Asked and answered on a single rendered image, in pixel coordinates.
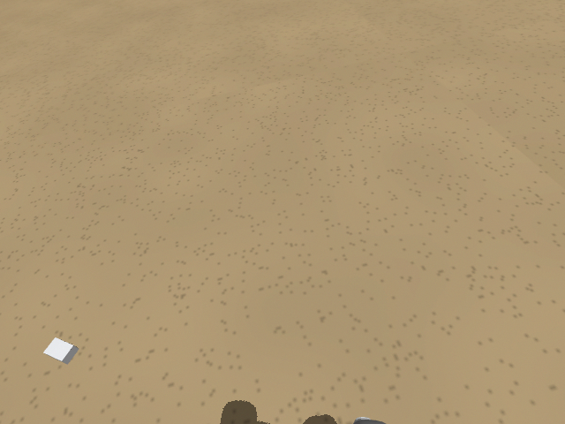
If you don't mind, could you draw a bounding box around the small box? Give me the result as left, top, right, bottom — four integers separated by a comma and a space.
43, 337, 79, 365

